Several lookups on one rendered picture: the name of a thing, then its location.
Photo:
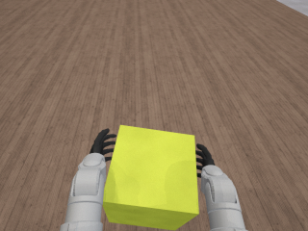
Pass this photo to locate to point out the left robot hand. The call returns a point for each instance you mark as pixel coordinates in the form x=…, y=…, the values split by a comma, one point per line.
x=99, y=144

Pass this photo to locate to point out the right robot hand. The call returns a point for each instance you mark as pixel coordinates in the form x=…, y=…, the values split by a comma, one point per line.
x=206, y=158

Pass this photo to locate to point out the carton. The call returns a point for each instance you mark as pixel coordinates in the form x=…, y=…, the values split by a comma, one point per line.
x=152, y=179

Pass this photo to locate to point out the left robot forearm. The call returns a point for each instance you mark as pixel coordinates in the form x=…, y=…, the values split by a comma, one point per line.
x=84, y=205

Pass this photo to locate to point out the right robot forearm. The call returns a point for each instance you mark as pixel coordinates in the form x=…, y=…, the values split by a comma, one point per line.
x=222, y=202

